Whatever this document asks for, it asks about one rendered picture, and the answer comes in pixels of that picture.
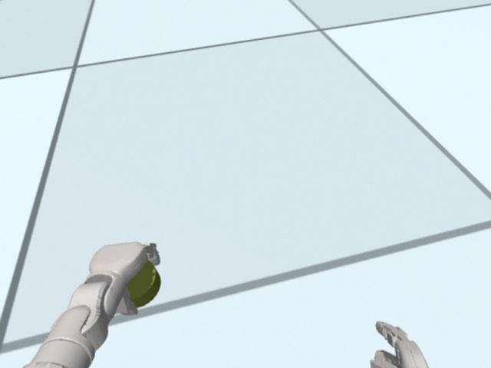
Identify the left robot hand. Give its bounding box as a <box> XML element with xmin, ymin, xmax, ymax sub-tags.
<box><xmin>89</xmin><ymin>242</ymin><xmax>160</xmax><ymax>315</ymax></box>

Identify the left robot arm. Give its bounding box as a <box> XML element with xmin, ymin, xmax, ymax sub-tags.
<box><xmin>23</xmin><ymin>270</ymin><xmax>126</xmax><ymax>368</ymax></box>

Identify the right robot hand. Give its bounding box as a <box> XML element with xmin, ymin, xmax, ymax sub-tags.
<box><xmin>370</xmin><ymin>321</ymin><xmax>429</xmax><ymax>368</ymax></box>

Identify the tin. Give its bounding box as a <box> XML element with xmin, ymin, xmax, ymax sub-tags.
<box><xmin>126</xmin><ymin>260</ymin><xmax>161</xmax><ymax>308</ymax></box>

